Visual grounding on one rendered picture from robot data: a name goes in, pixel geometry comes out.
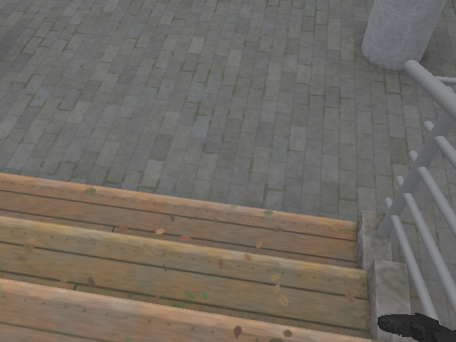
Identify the right robot hand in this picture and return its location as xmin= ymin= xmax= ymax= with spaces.
xmin=378 ymin=313 xmax=456 ymax=342

